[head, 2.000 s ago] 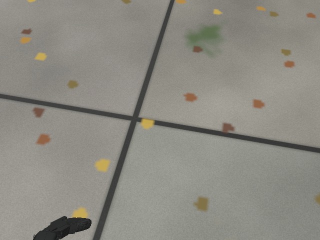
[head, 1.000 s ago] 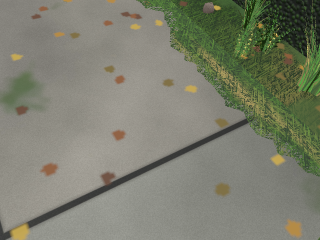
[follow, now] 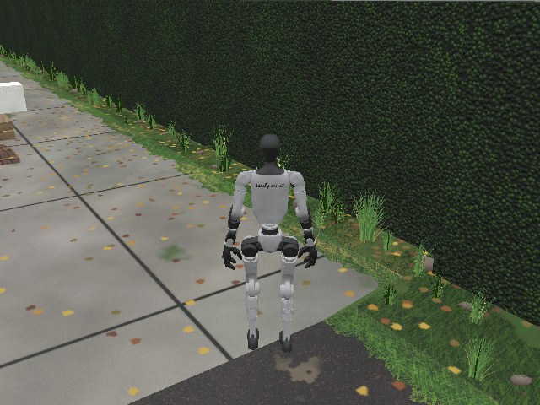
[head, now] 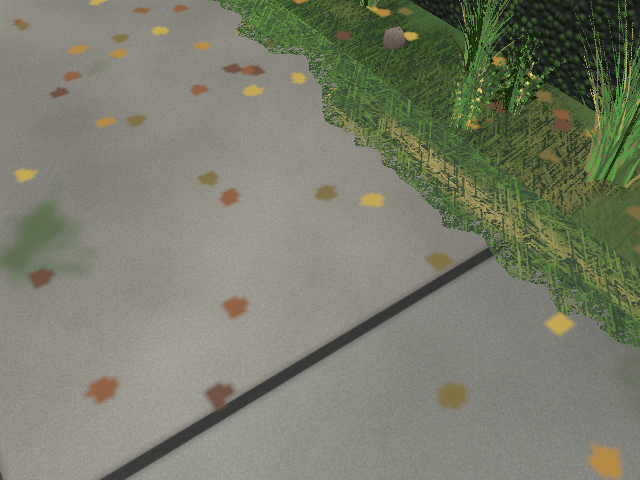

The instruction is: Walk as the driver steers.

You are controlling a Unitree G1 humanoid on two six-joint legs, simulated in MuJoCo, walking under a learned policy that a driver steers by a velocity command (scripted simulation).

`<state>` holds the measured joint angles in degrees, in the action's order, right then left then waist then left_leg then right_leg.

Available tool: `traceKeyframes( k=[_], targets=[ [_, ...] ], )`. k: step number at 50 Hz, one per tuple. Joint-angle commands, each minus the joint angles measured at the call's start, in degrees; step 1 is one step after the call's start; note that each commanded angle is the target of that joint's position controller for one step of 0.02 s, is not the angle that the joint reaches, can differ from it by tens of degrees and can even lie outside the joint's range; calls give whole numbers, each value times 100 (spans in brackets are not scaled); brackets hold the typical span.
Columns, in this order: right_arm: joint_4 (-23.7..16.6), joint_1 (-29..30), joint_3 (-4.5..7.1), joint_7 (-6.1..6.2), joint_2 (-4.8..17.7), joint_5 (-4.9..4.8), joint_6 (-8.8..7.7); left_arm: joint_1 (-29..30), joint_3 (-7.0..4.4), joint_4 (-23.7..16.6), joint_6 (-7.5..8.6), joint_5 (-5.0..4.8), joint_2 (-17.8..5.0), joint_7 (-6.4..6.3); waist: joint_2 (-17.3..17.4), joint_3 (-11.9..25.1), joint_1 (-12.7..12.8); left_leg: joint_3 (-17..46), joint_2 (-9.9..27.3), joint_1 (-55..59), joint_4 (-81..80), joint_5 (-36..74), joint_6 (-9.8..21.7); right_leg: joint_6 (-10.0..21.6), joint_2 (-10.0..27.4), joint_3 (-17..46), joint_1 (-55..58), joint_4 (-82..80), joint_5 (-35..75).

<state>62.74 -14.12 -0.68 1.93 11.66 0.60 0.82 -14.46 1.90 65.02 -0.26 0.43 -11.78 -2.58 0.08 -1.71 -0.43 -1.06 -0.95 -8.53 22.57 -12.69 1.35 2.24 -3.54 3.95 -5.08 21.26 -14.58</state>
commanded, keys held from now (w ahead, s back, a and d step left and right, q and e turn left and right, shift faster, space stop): shift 0.56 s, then w+shift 0.28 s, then w+q+shift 0.16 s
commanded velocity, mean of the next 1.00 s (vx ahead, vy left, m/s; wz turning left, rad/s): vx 0.24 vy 0.00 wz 0.04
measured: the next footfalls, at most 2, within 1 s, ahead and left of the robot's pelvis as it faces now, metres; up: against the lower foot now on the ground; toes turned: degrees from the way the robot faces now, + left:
right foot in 0.88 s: +0.09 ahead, -0.13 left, +0.00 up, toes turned -4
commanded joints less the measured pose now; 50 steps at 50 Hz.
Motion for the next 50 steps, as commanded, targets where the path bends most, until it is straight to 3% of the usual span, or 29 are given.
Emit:
traceKeyframes(
  k=[1, 28, 29, 30, 31, 32, 33, 34, 35, 37, 39, 41, 42, 43, 44, 45, 46, 47, 48, 50],
  targets=[
    [-16, -292, 79, 27, 512, 1, -35, -276, -80, -26, 30, 2, -524, -25, 2, -142, -15, 567, 598, 195, -260, 906, 155, 136, 688, 528, -469, -326, 1180],
    [282, -645, 83, 82, 149, 10, -83, -670, -110, 218, 35, 6, -120, -67, -2, -262, 6, 603, 582, 88, -274, 886, 201, 80, 689, 432, -513, -245, 1014],
    [302, -734, 100, 71, 166, 17, -72, -775, -115, 238, 30, 22, -105, -64, 19, -36, -2, 573, 467, 170, -307, -178, 245, 138, 560, 366, -486, -244, 78],
    [264, -765, 195, 48, 380, 12, -33, -786, -187, 180, 2, 34, -252, -46, 93, -89, -19, 602, 315, 48, -183, -1881, 398, 294, 332, 269, -724, 44, -1497],
    [218, -881, 269, 2, 547, 38, 2, -656, -250, 47, -25, 98, -387, 8, 175, -423, -108, 998, 453, -204, -288, -3259, 601, 423, 305, 402, -1342, 267, -2710],
    [211, -1125, 304, -38, 570, 33, 4, -410, -254, -148, -7, 132, -310, 70, 340, -807, -250, 1564, 754, -215, -520, -4066, 831, 481, 300, 430, -2054, 630, -3135],
    [219, -1304, 329, -40, 527, 9, -30, 79, -178, -435, 65, 147, 16, 118, 667, -1043, -410, 2245, 1234, 3, -936, -4046, 1073, 359, 216, -20, -2529, 1196, -2137],
    [269, -1470, 401, -40, 609, 29, -68, 444, -164, -644, 141, 160, 121, 176, 948, -998, -486, 2922, 1794, 142, -1528, -3966, 1321, 217, 208, -522, -2760, 1865, -1088],
    [216, -1449, 458, -53, 675, 85, -127, 700, -243, -802, 210, 186, -148, 222, 798, -881, -519, 3254, 2085, 55, -1821, -3570, 1440, 145, 429, -455, -2887, 2493, -945],
    [-65, -846, 504, -87, 744, 81, -278, 564, -329, -914, 333, 168, -254, 328, 408, -447, -126, 2816, 1975, -115, -1795, -2760, 1287, 112, 628, -303, -2620, 2757, -785],
    [-291, -302, 536, -83, 756, -27, -369, 204, -372, -899, 393, 76, -175, 386, 603, -296, 209, 1814, 1437, -768, -1768, -2194, 950, 139, 513, -533, -1587, 2035, -697],
    [-376, -51, 582, -89, 807, -62, -384, -315, -405, -799, 388, 33, -68, 368, 751, -434, 496, 1173, 1109, -1594, -1404, -2241, 895, 170, 259, -990, -355, 971, -545],
    [-405, 31, 598, -98, 765, -53, -378, -765, -435, -637, 381, 21, -51, 326, 490, -498, 686, 962, 934, -2082, -968, -2367, 907, 139, 75, -1276, 382, 538, -178],
    [-496, 115, 581, -116, 631, -28, -396, -1298, -499, -470, 412, 27, -155, 259, 64, -470, 878, 845, 695, -2905, -203, -2262, 851, 119, 73, -1176, 1389, 282, -244],
    [-741, 450, 493, -158, 293, 5, -459, -2083, -608, -321, 507, 125, -531, 178, -1048, -164, 1227, 331, 140, -3741, 1736, -1770, 678, 212, 1183, 357, 2253, -427, -1308],
    [-1123, 629, 373, -202, -186, -30, -531, -2197, -692, -435, 543, 203, -1053, 137, -1800, 29, 1044, 114, -255, -4639, 3386, -1516, 595, 551, 2623, 2851, 2242, -1422, -3235],
    [-1227, 592, 405, -270, 75, 67, -513, -1719, -703, -524, 495, 229, -1021, 83, -1258, -150, 696, 532, 254, -4821, 4222, -1042, 702, 923, 3080, 3457, 1476, -1543, -3953],
    [-1240, 730, 449, -355, 259, 67, -504, -1013, -640, -785, 535, 177, -756, 121, -541, -439, 419, 692, 486, -4838, 4489, -378, 649, 796, 2781, 2819, 1048, -1480, -3444],
    [-1174, 558, 470, -428, 278, 73, -506, -702, -621, -895, 603, 128, -696, 165, -326, -369, 239, 742, 569, -4561, 4432, 4, 546, 599, 2443, 2007, 798, -1537, -2717],
    [-1083, 344, 516, -528, 325, 142, -401, -652, -577, -920, 711, 99, -546, 148, -330, -256, 68, 511, 605, -4228, 4642, 363, 391, 328, 2039, 864, 619, -1706, -1598]
  ],
)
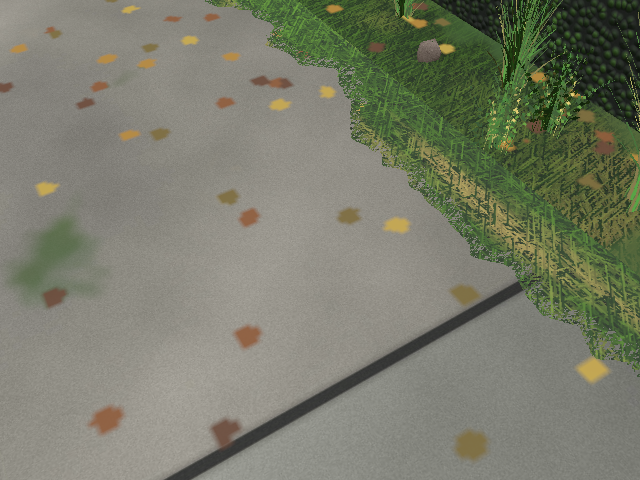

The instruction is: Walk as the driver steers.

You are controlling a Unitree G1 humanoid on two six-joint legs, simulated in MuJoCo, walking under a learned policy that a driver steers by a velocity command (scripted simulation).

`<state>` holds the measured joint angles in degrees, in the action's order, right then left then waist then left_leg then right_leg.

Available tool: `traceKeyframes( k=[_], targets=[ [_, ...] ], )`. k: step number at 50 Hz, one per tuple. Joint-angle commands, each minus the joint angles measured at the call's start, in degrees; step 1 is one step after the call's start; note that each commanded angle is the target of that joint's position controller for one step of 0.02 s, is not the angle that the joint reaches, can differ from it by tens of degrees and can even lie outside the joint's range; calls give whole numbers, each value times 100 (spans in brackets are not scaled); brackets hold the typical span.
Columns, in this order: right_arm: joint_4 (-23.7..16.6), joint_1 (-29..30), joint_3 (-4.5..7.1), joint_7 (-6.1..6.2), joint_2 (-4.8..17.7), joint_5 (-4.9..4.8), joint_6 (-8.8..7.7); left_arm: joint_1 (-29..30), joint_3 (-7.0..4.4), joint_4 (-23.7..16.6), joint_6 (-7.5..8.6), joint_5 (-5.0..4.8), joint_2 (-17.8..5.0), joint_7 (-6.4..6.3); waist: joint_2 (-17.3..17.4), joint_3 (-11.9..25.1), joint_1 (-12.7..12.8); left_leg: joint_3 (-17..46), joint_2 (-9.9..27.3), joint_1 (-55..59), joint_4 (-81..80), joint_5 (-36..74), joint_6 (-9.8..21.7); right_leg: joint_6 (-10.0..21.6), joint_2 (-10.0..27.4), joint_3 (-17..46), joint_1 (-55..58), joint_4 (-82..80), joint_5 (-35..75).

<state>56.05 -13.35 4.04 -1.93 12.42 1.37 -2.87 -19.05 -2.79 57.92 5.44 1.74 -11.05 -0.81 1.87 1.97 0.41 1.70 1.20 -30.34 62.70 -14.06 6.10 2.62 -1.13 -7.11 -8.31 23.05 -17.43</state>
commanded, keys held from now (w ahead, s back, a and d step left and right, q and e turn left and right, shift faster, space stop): w+q+shift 0.46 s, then w+shift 0.28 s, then w+e+shift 0.26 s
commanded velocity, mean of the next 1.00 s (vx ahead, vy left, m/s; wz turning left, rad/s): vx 0.96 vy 0.00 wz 0.44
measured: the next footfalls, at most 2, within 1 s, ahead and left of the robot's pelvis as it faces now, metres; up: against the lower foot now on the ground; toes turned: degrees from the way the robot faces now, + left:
left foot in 0.34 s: +0.38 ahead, +0.09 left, +0.00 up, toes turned +22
right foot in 0.78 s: +0.85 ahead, +0.17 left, +0.00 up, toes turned +30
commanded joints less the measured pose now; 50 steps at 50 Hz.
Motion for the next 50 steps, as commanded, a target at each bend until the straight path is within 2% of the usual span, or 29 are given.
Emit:
traceKeyframes(
  k=[1, 5, 8, 10, 11, 13, 15, 16, 17, 18, 19, 20, 21, 23, 24, 26, 29, 31, 34, 36, 37, 38, 39, 40, 41, 43, 45, 47, 50],
  targets=[
    [-434, 329, 37, -166, 177, 56, 27, -329, -91, -143, 171, -42, -541, -28, -482, -686, -4, 116, 370, -2114, 762, 684, -101, 188, 1631, 1485, 956, -1873, -737],
    [-799, 1205, -17, -190, 69, -39, 137, -812, -54, -7, 238, 10, -387, 23, -440, -1038, 152, -336, 266, -2173, 379, 1282, -41, -59, 1290, 206, 799, -2005, 774],
    [-1165, 1923, -85, -248, 84, -5, 135, -1022, -13, 62, 262, 10, -345, -35, -467, -1350, 223, -836, 253, -2125, -607, 1353, 44, -106, 1237, -379, 995, -2102, 1972],
    [-1356, 2113, -145, -270, 66, -8, 126, -974, -6, 68, 258, -4, -474, -94, -497, -1335, 118, -1261, 71, -1452, -1478, 1272, 219, -224, 1232, -819, 1106, -1924, 3760],
    [-1406, 2077, -150, -259, 123, -17, 134, -953, -24, 51, 252, -8, -632, -135, -597, -1157, 30, -1501, -158, -921, -1762, 1207, 360, -267, 1283, -977, 1211, -1614, 5415],
    [-1333, 1480, -92, -208, 390, -32, 170, -1019, -115, 21, 158, -15, -1015, -268, -928, -621, -359, -1747, -595, -93, -1933, 877, 590, -325, 1479, -1071, 1721, -492, 8048],
    [-909, -402, 108, -112, 869, -52, 207, -588, -260, -203, 10, 36, -1399, -275, -1219, 247, -1275, -1537, -817, 1632, -1910, 111, 869, -148, 1726, -882, 1480, 1827, 8832],
    [-575, -1528, 282, -36, 1168, -48, 184, -287, -302, -356, -37, 40, -1448, -185, -1054, 689, -1743, -1025, -774, 3068, -2526, -113, 1060, 13, 1677, -710, 686, 3531, 7611],
    [-571, -1312, 477, 45, 1325, -234, 238, 103, -307, -456, -9, 15, -1181, -61, 7, 619, -1676, 29, -320, 4166, -3021, -611, 1213, -7, 599, -590, -983, 5744, 2457],
    [-756, -590, 485, -2, 1898, 60, 278, 4, -124, -1214, 156, -68, -495, 71, 1036, 740, -544, 3310, 987, 5203, -3743, -926, 2262, -277, -179, 221, -3667, 7410, -866],
    [-835, -833, 479, 51, 1785, 70, 297, 651, -89, -1502, 317, -69, -717, 81, 114, 918, -853, 4261, 1329, 5098, -4643, -1598, 2331, -192, 22, 1187, -4193, 7418, -395],
    [-698, -828, 407, 111, 1402, 56, 228, 680, -75, -1519, 389, -60, -795, 92, -456, 185, -639, 4040, 1353, 4317, -5041, -1737, 2048, -138, 363, 1249, -4300, 6842, -172],
    [-646, -713, 321, 145, 1121, 59, 145, 716, -60, -1548, 369, -7, -788, 90, -893, -240, -305, 3573, 1130, 3454, -5163, -1288, 1761, -173, 609, 1255, -3954, 6160, -37],
    [-761, -333, 222, 251, 1005, -12, -36, 492, -1, -1495, 114, 237, -677, 111, -922, -572, 171, 2617, 565, 2186, -5191, -470, 1520, -388, 848, 1213, -3294, 5612, -102],
    [-773, -333, 156, 257, 902, -74, -125, 453, 26, -1511, -10, 286, -625, 149, -862, -626, 268, 2306, 411, 1778, -5213, -320, 1461, -483, 964, 1127, -3147, 5327, -139],
    [-750, -522, 131, 223, 978, -138, -282, 1024, 100, -1805, -119, 279, -574, 209, -665, -904, 175, 1782, 111, 1116, -5460, 320, 1342, -588, 1047, 779, -3059, 4403, 307],
    [-608, -1084, 76, 158, 834, -172, -379, 1957, 214, -2157, -81, 176, -446, 296, -267, -1051, -248, 1101, -239, 1062, -5536, 2337, 879, -432, 847, 391, -2505, 2514, 1931],
    [-520, -1477, 77, 137, 900, -241, -405, 2339, 275, -2274, -53, 64, -341, 332, -17, -884, -557, 1044, -117, 1563, -5640, 3448, 617, -206, 553, 150, -2054, 1612, 2807],
    [-486, -1535, 91, 186, 1132, -183, -418, 2511, 206, -2370, -55, -5, -603, 272, 194, -576, -590, 911, 126, 3018, -5265, 5347, 402, 94, 135, 47, -1869, 815, 2703],
    [-510, -1361, 152, 264, 1455, -50, -408, 1646, 24, -2196, -34, -29, -1038, 176, 511, 75, -21, 1025, 445, 3746, -4143, 6751, 267, 250, -148, 288, -1044, 675, 1980],
    [-529, -1163, 196, 291, 1608, 62, -361, 738, -100, -1949, -50, -96, -1295, 91, 597, 551, 496, 1016, 533, 3792, -3137, 6990, 264, 340, -164, 404, -297, 716, 1505],
    [-615, -703, 223, 303, 1630, 156, -303, -533, -203, -1561, -96, -122, -1453, -6, 483, 945, 1242, 720, 364, 3329, -1687, 6514, 272, 413, -26, 314, 770, 573, 1212],
    [-772, -475, 110, 291, 1131, 204, -328, -1593, -314, -1330, -146, -16, -1809, -112, -168, 1404, 1578, 423, -90, 2125, 678, 4105, 241, 626, 809, 1163, 1982, 1086, -114],
    [-975, -1622, -73, 162, 335, -304, -411, -1213, -386, -1230, -116, 126, -2062, 9, -2634, 2062, 393, 560, -1216, -222, 2676, -1043, -181, 1728, 2303, 5166, 3449, -72, -808],
    [-935, -1155, -126, 219, 740, -137, -414, -555, -357, -1378, -139, 76, -1507, 158, -1281, 1408, 525, 599, -659, -1116, 2675, -737, 19, 1814, 2022, 5590, 3042, -661, -1581],
    [-1253, -1, -143, 159, 801, 77, -435, -222, -181, -1218, -98, 3, -786, 243, 183, 98, 343, 496, -86, -1112, 1779, -190, 12, 1488, 1539, 4143, 1324, -859, -778],
    [-1565, 224, -241, 61, 560, 272, -330, -416, -119, -937, -47, -11, -709, 170, -25, -357, -30, 457, 152, -884, 1194, -308, -186, 1370, 1115, 3565, 235, -1062, -357],
    [-1777, 293, -319, 10, 470, 336, -245, -546, -156, -845, 27, -113, -910, 138, -261, -579, -221, 344, 353, -986, 554, -457, -394, 1416, 954, 3342, -284, -1356, -313],
    [-2266, 1270, -435, -84, 580, 207, -267, -341, -236, -1033, 86, -123, -1126, 126, -371, -967, -167, 39, 446, -228, -1448, 655, -693, 1318, 621, 2709, -1484, -1863, 362]
  ],
)
Over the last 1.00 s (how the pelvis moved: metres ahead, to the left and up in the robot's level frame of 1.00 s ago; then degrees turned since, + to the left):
0.10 -0.04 0.00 3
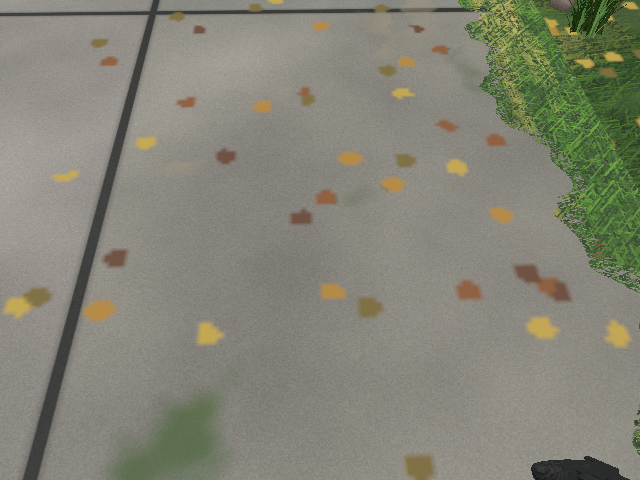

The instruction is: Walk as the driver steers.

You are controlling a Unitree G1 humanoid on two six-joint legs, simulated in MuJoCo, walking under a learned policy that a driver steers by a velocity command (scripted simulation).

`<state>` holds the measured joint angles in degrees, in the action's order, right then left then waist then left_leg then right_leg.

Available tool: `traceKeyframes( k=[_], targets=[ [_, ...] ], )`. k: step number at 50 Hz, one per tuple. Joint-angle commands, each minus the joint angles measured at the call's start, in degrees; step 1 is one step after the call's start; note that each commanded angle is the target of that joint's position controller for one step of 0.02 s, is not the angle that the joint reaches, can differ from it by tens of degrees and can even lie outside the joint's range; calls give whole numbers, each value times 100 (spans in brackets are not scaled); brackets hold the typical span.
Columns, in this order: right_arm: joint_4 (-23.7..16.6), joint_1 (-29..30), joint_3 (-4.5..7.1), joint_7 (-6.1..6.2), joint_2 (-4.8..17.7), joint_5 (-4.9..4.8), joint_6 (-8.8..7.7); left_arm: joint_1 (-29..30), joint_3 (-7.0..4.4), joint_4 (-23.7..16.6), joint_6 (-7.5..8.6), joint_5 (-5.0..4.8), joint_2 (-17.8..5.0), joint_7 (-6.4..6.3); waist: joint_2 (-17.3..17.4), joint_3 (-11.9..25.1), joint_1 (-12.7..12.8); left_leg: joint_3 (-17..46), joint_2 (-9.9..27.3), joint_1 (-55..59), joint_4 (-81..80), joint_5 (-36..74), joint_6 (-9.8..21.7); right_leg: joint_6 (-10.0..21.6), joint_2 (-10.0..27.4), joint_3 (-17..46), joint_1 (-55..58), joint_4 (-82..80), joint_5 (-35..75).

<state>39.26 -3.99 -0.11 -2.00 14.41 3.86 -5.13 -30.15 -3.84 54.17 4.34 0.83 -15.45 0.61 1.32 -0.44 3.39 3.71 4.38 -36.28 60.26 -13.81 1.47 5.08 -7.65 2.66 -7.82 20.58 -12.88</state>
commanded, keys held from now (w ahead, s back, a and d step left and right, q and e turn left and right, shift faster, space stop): w+e+shift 0.30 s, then w+shift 0.32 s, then w+q+shift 0.38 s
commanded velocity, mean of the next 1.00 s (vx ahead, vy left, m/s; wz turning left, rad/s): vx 1.00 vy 0.00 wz -0.22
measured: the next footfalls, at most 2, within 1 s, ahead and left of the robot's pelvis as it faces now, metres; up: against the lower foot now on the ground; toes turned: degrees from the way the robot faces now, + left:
left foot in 0.18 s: +0.38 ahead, +0.16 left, +0.00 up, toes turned -10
right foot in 0.62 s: +0.70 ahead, -0.18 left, +0.00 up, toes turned -25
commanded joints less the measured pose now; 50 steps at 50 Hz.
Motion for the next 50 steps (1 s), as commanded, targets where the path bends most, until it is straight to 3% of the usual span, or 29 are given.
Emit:
traceKeyframes(
  k=[1, 3, 5, 7, 8, 9, 10, 11, 12, 13, 14, 16, 18, 22, 25, 28, 30, 31, 32, 33, 34, 35, 36, 38, 40, 41, 43, 47, 50],
  targets=[
    [-605, 523, -64, -119, 308, -100, -36, 814, -170, -711, 199, -63, -766, 13, -300, -659, -390, -370, -56, 973, -1775, 1126, -276, 943, 1024, 1423, -1817, -1719, 212],
    [-669, 743, -77, -110, 339, -202, -37, 597, -262, -724, 230, -144, -1006, 70, -485, -550, -212, -474, -204, 1696, -2293, 1825, -290, 830, 1183, 1513, -1715, -1735, 1199],
    [-698, 863, -14, -18, 518, -202, -37, 368, -289, -704, 194, -169, -1037, 79, -443, -393, -65, -421, -295, 1645, -2774, 1822, -243, 656, 1235, 1563, -791, -1328, 1834],
    [-600, 420, 120, 79, 788, -186, -78, 230, -324, -690, 137, -129, -1172, 26, -445, 120, -248, -397, -503, 2208, -3107, 1120, -132, 431, 1259, 1554, -46, -202, 3165],
    [-412, -304, 215, 155, 943, -175, -111, 274, -357, -699, 118, -107, -1309, 33, -347, 623, -629, -468, -580, 3074, -3165, 770, -58, 315, 1072, 1397, -70, 917, 3654],
    [-213, -1317, 333, 269, 1181, -122, -138, 500, -359, -786, 130, -109, -1275, 57, -312, 1168, -1164, -151, -114, 4397, -2954, 387, 43, 208, 830, 1295, -878, 2356, 3057],
    [-82, -2599, 484, 390, 1642, 24, -131, 648, -169, -1011, 181, -56, -541, 38, 550, 2079, -1542, 1427, 1409, 5658, -3063, -1710, 156, 239, 536, 915, -1800, 4331, 332],
    [-117, -2144, 576, 338, 2028, 97, -70, 23, -18, -1399, 149, -385, -104, 24, 2306, 2674, -833, 4606, 2570, 6170, -4454, -3090, 695, 136, 216, 441, -3228, 5764, -1516],
    [-221, -1567, 529, 313, 1398, 40, -16, 491, -37, -1208, 18, -206, -476, -43, 1170, 1640, -805, 4188, 2229, 5392, -4605, -3594, 728, 192, 740, 299, -3876, 6149, -907],
    [-227, -1275, 406, 287, 889, -29, -25, 984, -61, -1225, -39, -81, -562, 7, 510, 882, -837, 3009, 1916, 4678, -4501, -2571, 639, 165, 935, 186, -3931, 5874, -468],
    [-100, -1257, 364, 258, 713, -10, -38, 1224, -63, -1235, -86, -31, -518, 78, 136, 469, -758, 2156, 1674, 4092, -4541, -1290, 580, 107, 1099, 171, -3754, 5649, -312],
    [228, -1535, 314, 250, 549, -88, -121, 1465, -20, -1384, -232, 118, -287, 223, 415, 100, -558, 1088, 1301, 3490, -4635, 17, 455, 54, 1290, 163, -3600, 5415, -306],
    [489, -1746, 272, 174, 360, -219, -235, 1797, 52, -1602, -327, 135, -110, 294, 468, -23, -416, 534, 1172, 3438, -4756, 1003, 435, 47, 1311, 173, -3817, 5236, -279],
    [619, -1532, 291, 141, 539, -230, -330, 2577, 190, -2030, -266, 164, -183, 421, 315, -455, -174, -661, 825, 2899, -5387, 1784, 429, 41, 1174, 9, -3560, 3584, 823],
    [830, -1909, 314, 145, 855, -301, -318, 3223, 290, -2197, -206, 137, -204, 517, 48, -777, -335, -1189, 813, 2560, -6022, 2891, 469, 217, 828, -803, -2266, 2147, 1413],
    [1012, -2219, 393, 240, 1429, -270, -192, 2754, 212, -2017, -179, 212, -538, 380, 447, -176, 48, -1445, 993, 3770, -4572, 6754, 452, 481, 221, -1095, -1394, 1749, 695],
    [995, -2033, 412, 333, 1613, -281, -15, 768, 19, -1394, -167, 254, -905, 208, 542, 858, 1070, -1533, 937, 3296, -1785, 6900, 412, 740, 117, -790, 885, 1145, 457],
    [863, -2168, 340, 308, 1235, -227, 4, 189, -139, -1196, -197, 308, -1352, 82, 44, 1405, 1032, -1405, 553, 2047, 356, 3540, 385, 805, 1013, 310, 2288, 1337, -619],
    [582, -2821, 188, 188, 463, -439, -34, 543, -244, -1366, -213, 307, -1876, 25, -1552, 2192, 173, -795, -433, 21, 2645, -1389, 185, 1222, 2868, 3519, 3572, 645, -1283],
    [426, -2120, 289, 228, 1033, -462, -82, 499, -282, -1423, -215, 186, -1681, 8, -567, 2280, 607, 186, -470, -592, 3012, -944, 352, 1273, 2873, 4028, 3342, -25, -1268],
    [346, -1726, 265, 223, 885, -489, -103, 769, -216, -1231, -156, 172, -1403, -37, -331, 1035, 328, 141, -190, -911, 2678, -482, 354, 1165, 2706, 3008, 2370, -195, -741],
    [426, -1731, 217, 195, 737, -449, -82, 966, -138, -1129, -75, 180, -1038, -25, 38, 269, 47, 87, 52, -694, 2105, -308, 351, 1000, 2516, 2359, 1286, -427, -149],
    [522, -1707, 213, 153, 620, -365, 29, 1242, -63, -1077, 12, 192, -793, -15, 188, -52, -230, 181, 235, -329, 1695, -232, 354, 694, 2152, 1695, 549, -625, 51],
    [734, -2091, 199, 48, 465, -275, 273, 1255, 30, -996, 152, 126, -476, -4, -236, -173, -524, 205, 365, 166, 1389, -161, 253, 582, 2087, 1112, -166, -1033, 252],
    [658, -1640, 233, -28, 385, -271, 379, 1167, 35, -851, 274, 16, -428, 36, -185, -489, -519, 107, 390, -274, 1101, 238, 245, 309, 1832, 329, -205, -1382, 690],
    [442, -1255, 199, -55, 292, -280, 377, 1081, 21, -815, 329, 16, -531, 54, -438, -628, -474, 17, 407, -443, 739, 561, 237, 290, 1876, 95, -303, -1533, 1199],
    [246, -621, 178, -92, 260, -314, 321, 1101, 70, -742, 390, 16, -373, 69, -397, -860, -426, -308, 258, -527, -45, 1309, 290, 81, 1495, -773, -297, -1594, 2402],
    [-14, 106, 106, -273, 195, -332, 231, 814, 92, -615, 458, -65, -597, -49, -177, -784, -309, -1225, -171, 296, -1796, 2525, 590, -249, 1508, -1555, 231, -1750, 4376],
    [168, -537, 155, -262, 472, -269, 250, 770, -4, -709, 312, 27, -1106, -266, -705, -201, -689, -1651, -880, 821, -2133, 1829, 818, -527, 1724, -1728, 1443, -198, 7924]
  ],
)
Over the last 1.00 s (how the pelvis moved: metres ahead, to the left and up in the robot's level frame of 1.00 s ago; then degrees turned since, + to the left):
0.81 0.24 0.00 25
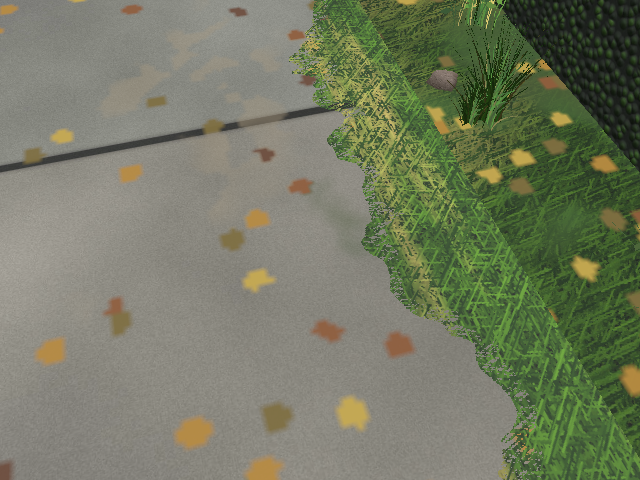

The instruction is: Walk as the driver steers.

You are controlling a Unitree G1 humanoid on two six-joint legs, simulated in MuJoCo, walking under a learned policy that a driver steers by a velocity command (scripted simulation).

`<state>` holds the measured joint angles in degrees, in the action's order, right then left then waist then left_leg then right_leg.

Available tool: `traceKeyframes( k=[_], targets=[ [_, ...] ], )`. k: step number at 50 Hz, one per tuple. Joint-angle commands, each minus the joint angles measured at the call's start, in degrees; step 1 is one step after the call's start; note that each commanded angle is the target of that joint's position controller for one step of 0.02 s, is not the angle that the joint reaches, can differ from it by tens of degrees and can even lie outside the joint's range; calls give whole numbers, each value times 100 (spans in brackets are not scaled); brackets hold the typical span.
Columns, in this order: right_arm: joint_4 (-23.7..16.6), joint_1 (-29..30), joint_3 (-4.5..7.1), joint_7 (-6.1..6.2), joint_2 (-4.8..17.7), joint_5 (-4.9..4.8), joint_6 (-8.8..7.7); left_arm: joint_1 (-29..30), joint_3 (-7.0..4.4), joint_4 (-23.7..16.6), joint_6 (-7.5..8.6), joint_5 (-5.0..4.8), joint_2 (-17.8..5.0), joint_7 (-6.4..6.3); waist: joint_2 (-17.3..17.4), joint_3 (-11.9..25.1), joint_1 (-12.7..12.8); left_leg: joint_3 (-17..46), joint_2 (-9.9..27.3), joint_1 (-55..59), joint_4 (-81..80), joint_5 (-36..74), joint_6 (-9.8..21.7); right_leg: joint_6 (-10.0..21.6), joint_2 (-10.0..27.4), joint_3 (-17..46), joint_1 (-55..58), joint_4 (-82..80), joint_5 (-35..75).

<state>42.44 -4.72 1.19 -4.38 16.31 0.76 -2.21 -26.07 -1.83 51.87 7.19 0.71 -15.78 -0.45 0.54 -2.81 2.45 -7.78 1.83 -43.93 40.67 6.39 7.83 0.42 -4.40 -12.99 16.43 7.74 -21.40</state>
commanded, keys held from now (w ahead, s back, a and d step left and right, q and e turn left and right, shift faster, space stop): w+q+shift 0.28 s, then w+shift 0.50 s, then shift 0.22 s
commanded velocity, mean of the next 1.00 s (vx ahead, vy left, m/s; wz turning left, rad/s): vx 0.92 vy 0.00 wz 0.44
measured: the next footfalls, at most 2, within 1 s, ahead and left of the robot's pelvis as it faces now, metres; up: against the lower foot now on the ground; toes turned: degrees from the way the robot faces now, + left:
left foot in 0.06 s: +0.28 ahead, +0.04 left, +0.00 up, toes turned +7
right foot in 0.52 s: +0.72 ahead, -0.01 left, +0.00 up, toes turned +23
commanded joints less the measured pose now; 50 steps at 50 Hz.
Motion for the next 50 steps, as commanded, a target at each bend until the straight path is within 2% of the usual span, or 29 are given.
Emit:
traceKeyframes(
  k=[1, 2, 3, 4, 5, 6, 7, 8, 10, 12, 14, 17, 21, 23, 25, 26, 27, 28, 30, 33, 35, 38, 42, 44, 46, 47, 48, 49, 50],
  targets=[
    [15, -1198, 121, 13, 526, 45, -34, 525, -269, -534, -107, 117, -1278, -234, -782, 490, -1054, -426, -794, 2471, -240, -492, 279, -88, 1564, -72, -987, 2100, 9104],
    [384, -2449, 283, 86, 846, 34, -15, 860, -309, -643, -227, 184, -1358, -261, -775, 1119, -1676, -228, -892, 3805, -98, -690, 419, -34, 1607, 33, -1384, 3583, 8993],
    [660, -3484, 463, 210, 1153, 19, 25, 1238, -340, -739, -294, 185, -1398, -225, -481, 1423, -2202, 344, -700, 4973, -449, -1129, 719, 32, 1310, 8, -2230, 5840, 7345],
    [642, -2998, 608, 317, 1521, -98, 118, 1379, -114, -959, -179, 260, -499, -50, 1300, 995, -1520, 1568, 32, 5757, -272, -640, 945, -41, 136, 225, -4345, 8115, 122],
    [367, -2510, 742, 304, 2112, 80, 173, 797, -5, -1540, -77, -14, -409, -14, 1831, 2170, -895, 4825, 1182, 7229, -1388, -1891, 2387, -273, -180, 1475, -6388, 9660, -910],
    [142, -2298, 719, 357, 1717, 35, 183, 1183, 68, -1594, 57, 117, -633, -15, 306, 1991, -1052, 5597, 1351, 6847, -2435, -3012, 2147, -67, 211, 1961, -6702, 9112, -287],
    [275, -2110, 593, 392, 1219, 20, 188, 1504, 55, -1568, 98, 139, -712, 11, -598, 877, -761, 5019, 1096, 5532, -2795, -3342, 1611, 28, 534, 1923, -6469, 8224, 107],
    [323, -1980, 537, 408, 1063, 7, 127, 1455, 97, -1653, 67, 201, -610, 23, -619, 471, -391, 4728, 985, 4619, -2852, -2937, 1502, -13, 733, 1911, -6166, 7596, 161],
    [288, -1775, 426, 432, 841, -43, -57, 1513, 155, -1619, -223, 407, -549, 12, -830, -36, -77, 3814, 406, 3148, -2845, -1861, 1314, -198, 984, 1849, -5467, 6994, 32],
    [182, -1631, 458, 415, 1033, -50, -188, 1627, 210, -1770, -394, 405, -455, 48, -558, -103, 12, 3398, 111, 2360, -3140, -1954, 1322, -383, 1155, 1656, -5155, 6031, 83],
    [169, -1740, 465, 398, 1007, -52, -233, 2443, 261, -2112, -390, 297, -418, 107, -358, -394, -231, 3123, -122, 1954, -3314, -1438, 1187, -479, 1175, 1457, -4968, 4847, 1001],
    [280, -2131, 472, 345, 895, -163, -266, 2962, 323, -2203, -350, 199, -233, 186, -133, -231, -713, 2595, -390, 2600, -3216, -148, 671, -295, 915, 1127, -4601, 3324, 2706],
    [427, -2379, 484, 392, 962, -90, -293, 3289, 271, -2304, -270, 151, -340, 176, 183, -32, -965, 2651, 82, 4024, -2891, 1273, 475, 8, 679, 1089, -4475, 2303, 2945],
    [443, -2269, 522, 461, 1223, -46, -307, 2700, 115, -2147, -240, 169, -660, 113, 317, 412, -632, 2606, 250, 4669, -2056, 2967, 264, 190, 342, 1053, -3809, 2084, 2230],
    [404, -1827, 543, 455, 1405, 84, -298, 782, -112, -1634, -220, 76, -1065, -37, 388, 1339, 468, 2347, 126, 4292, 138, 3272, 72, 408, 422, 1151, -1916, 2141, 1433],
    [263, -1666, 417, 463, 927, 131, -343, -491, -248, -1399, -224, 195, -1395, -158, -53, 2029, 979, 2055, -106, 3214, 2048, 1756, 62, 549, 1347, 2169, -489, 2432, -232],
    [30, -2581, 205, 387, 136, -234, -375, -304, -398, -1289, -232, 292, -1907, -86, -2523, 2831, 132, 1517, -1149, 1177, 4044, -2900, -319, 1444, 2913, 5906, 970, 1201, -1589],
    [204, -2215, 163, 465, 557, -51, -327, 224, -372, -1411, -287, 255, -1331, 23, -1220, 2067, 225, 1606, -670, 183, 4360, -2805, -165, 1511, 2747, 6403, 475, 763, -2349],
    [-33, -1008, 176, 366, 683, 75, -310, 556, -241, -1221, -243, 223, -681, 88, 209, 687, 196, 1537, -248, 217, 3735, -2198, -167, 1283, 2194, 4515, -1172, 683, -906],
    [-259, -825, 50, 198, 315, 179, -168, 237, -136, -734, -125, 159, -401, 84, -340, 198, -198, 1611, -34, 386, 3068, -2328, -222, 1001, 1696, 3410, -2107, 346, -79],
    [-399, -582, -11, 156, 273, 209, -113, 141, -156, -596, -44, 45, -513, 99, -444, -87, -309, 1540, 69, 44, 2659, -2230, -309, 1043, 1664, 3022, -2304, -1, 304],
    [-803, 353, -113, 93, 305, 215, -167, 103, -156, -504, 13, -17, -598, 149, -360, -433, -278, 984, 214, 80, 1197, -1183, -417, 984, 1332, 2052, -2651, -435, 1606],
    [-875, 922, -281, -2, -17, 150, -299, -284, -154, -201, 91, -135, -748, 169, -227, -532, -117, 249, -128, 1740, -680, 347, -280, 729, 1187, 1305, -2727, -609, 4678],
    [-687, 575, -202, 92, 211, 237, -335, -402, -183, -82, 59, -145, -967, 134, -447, -104, -227, 77, -525, 2246, -993, 217, -151, 550, 1210, 1214, -1945, 159, 6230],
    [-142, -920, -80, 230, 456, 309, -375, -298, -189, -16, -63, -127, -1083, 29, -704, 743, -916, 212, -734, 3802, -1212, 208, 17, 325, 1131, 1099, -1838, 2156, 6867],
    [145, -1685, -1, 303, 660, 384, -399, -219, -169, -45, -102, -177, -1030, -17, -712, 1081, -1251, 558, -260, 4656, -1420, 900, 101, 216, 946, 1024, -2251, 3483, 5958],
    [286, -2212, 96, 377, 1098, 458, -407, -366, -105, -210, -136, -178, -601, -36, 182, 1775, -1192, 1607, 1188, 5862, -678, 4181, 335, 142, 322, 791, -3208, 5680, 1799],
    [280, -2340, 202, 326, 1276, 281, -407, -1561, 24, -185, -220, -523, -91, -86, 1393, 3488, -701, 3868, 2935, 7856, -193, 7160, 1584, 17, -337, 1733, -4720, 8196, -1717],
    [123, -2055, 262, 358, 982, -45, -302, -1083, -72, -126, -278, -306, -649, -134, 204, 3774, -856, 3509, 2428, 7290, -532, 6131, 1425, 86, 55, 2179, -4793, 8019, -1063]
  ],
)
Over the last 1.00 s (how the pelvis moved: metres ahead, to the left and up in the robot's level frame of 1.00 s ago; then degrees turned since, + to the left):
0.90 -0.16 -0.03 -13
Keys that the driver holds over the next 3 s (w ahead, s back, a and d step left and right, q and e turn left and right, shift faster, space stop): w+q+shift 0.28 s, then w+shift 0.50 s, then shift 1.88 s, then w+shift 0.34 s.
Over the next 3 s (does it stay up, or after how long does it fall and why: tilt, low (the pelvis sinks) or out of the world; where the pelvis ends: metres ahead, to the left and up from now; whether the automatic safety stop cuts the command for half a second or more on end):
stays up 1.15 0.24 0.02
